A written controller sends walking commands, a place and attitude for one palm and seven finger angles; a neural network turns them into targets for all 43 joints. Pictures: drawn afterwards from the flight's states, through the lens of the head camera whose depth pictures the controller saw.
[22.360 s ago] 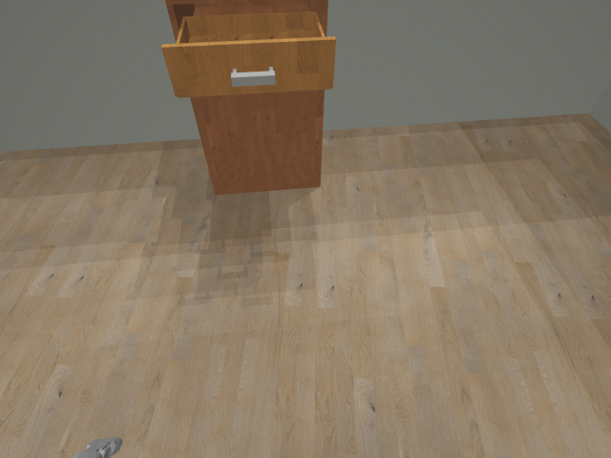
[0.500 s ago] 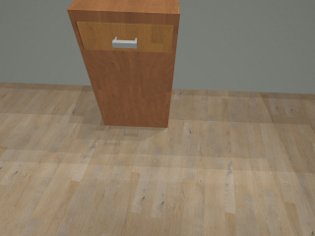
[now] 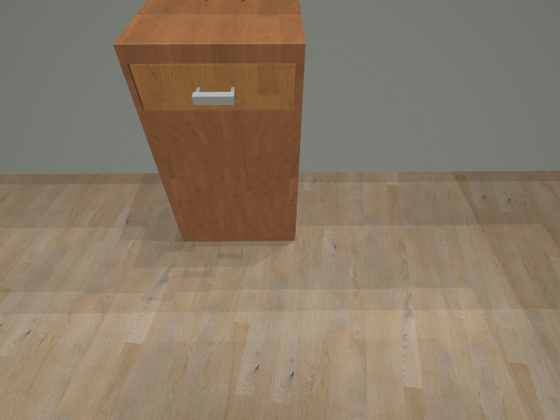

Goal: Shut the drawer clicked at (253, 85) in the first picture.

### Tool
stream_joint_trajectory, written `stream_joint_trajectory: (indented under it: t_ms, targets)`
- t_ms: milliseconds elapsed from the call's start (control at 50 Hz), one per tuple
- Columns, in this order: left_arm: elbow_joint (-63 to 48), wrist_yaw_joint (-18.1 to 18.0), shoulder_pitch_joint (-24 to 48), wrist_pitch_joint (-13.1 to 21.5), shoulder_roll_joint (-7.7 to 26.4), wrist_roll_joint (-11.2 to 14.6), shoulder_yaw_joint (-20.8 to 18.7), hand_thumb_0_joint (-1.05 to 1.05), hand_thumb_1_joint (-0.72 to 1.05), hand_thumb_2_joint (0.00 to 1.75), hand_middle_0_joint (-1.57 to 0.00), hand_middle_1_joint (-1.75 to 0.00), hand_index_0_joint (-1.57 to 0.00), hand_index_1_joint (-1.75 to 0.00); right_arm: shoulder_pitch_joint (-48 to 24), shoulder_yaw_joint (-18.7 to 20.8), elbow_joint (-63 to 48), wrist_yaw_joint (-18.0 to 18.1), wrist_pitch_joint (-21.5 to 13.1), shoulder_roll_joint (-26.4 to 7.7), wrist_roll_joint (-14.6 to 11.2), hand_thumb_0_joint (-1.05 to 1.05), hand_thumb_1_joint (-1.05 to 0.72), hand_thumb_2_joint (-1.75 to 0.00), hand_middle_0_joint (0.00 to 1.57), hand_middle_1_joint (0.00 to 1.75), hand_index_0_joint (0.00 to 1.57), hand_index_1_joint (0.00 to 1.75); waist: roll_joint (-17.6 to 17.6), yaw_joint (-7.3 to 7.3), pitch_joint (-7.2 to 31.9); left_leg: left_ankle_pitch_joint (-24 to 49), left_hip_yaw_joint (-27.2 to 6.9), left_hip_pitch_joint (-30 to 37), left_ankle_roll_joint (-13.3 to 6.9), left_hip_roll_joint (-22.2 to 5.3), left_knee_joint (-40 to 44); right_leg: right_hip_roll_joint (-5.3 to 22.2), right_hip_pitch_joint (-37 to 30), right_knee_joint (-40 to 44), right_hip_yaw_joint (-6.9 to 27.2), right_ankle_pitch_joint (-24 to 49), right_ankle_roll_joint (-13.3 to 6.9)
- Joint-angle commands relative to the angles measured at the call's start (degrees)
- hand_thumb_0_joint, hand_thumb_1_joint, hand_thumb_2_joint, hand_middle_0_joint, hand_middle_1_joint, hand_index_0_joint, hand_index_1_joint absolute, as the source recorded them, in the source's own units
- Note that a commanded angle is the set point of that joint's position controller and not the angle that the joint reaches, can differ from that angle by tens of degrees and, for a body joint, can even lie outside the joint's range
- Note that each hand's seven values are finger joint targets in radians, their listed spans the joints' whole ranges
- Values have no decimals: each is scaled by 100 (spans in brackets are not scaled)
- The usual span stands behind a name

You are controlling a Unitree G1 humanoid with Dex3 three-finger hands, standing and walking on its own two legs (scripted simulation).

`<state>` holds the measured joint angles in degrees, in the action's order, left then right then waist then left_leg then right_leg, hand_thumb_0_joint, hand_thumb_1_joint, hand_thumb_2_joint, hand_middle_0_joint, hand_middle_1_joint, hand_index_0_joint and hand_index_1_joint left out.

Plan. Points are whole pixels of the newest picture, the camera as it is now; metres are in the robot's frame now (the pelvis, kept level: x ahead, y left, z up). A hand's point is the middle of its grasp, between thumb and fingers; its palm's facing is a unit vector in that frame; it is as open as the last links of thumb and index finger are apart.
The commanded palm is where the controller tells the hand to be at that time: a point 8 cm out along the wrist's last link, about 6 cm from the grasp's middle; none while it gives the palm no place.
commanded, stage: let the arm hang, fingers relaxed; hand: left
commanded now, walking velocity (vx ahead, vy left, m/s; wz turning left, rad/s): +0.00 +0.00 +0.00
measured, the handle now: (214, 94) +0.94 +0.23 -0.02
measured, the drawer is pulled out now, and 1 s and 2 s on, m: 0.00 0.00 0.00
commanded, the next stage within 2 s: look to check the result in 0.12 s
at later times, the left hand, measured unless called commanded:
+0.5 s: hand out of the picture +0.05 +0.21 -0.17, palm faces -0.02 -0.96 -0.28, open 7.4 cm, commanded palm none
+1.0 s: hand out of the picture +0.09 +0.22 -0.16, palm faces -0.03 -0.96 -0.29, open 7.4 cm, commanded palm none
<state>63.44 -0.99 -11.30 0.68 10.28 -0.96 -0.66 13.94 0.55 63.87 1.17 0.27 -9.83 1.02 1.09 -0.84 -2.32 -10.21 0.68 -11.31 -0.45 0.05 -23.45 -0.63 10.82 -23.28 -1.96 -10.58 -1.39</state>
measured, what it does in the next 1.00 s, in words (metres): stands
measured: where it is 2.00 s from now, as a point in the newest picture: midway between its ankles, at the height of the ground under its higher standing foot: outside the picture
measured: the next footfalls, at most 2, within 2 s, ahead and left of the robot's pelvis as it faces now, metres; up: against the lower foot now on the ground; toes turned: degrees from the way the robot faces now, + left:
none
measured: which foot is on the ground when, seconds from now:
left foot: down 0.00-1.00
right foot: down 0.00-1.00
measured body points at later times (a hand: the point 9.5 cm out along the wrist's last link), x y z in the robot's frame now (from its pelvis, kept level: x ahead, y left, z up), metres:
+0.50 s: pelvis +0.01 +0.00 +0.00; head +0.03 -0.01 +0.45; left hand +0.05 +0.26 -0.14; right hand +0.03 -0.25 -0.16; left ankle +0.03 +0.11 -0.74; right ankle +0.02 -0.10 -0.74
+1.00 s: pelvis +0.03 +0.00 +0.00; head +0.04 -0.01 +0.45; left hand +0.09 +0.27 -0.14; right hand +0.06 -0.27 -0.15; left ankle +0.03 +0.11 -0.74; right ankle +0.02 -0.10 -0.74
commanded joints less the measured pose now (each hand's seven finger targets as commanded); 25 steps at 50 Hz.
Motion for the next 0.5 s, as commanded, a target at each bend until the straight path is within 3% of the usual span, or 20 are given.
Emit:
stream_joint_trajectory:
  t_ms: [0,200,480]
  targets:
    - [-147,-59,-215,34,887,29,-192,0,90,90,-20,-30,-20,-30,271,155,-114,45,-59,-712,26,0,-90,-90,20,30,20,30,-35,49,-171,-69,-528,-30,-159,-510,508,620,282,670,661,-540,-177]
    - [-121,-47,-69,67,1048,42,-200,0,90,90,-20,-30,-20,-30,127,161,-97,54,-95,-920,7,0,-90,-90,20,30,20,30,-39,50,115,369,-542,197,-155,-595,507,639,16,618,657,5,-174]
    - [-51,-48,78,81,1257,45,-175,0,90,90,-20,-30,-20,-30,-128,149,-61,40,-78,-1128,-2,0,-90,-90,20,30,20,30,-24,35,81,431,-509,368,-124,-622,584,671,-30,742,709,187,-146]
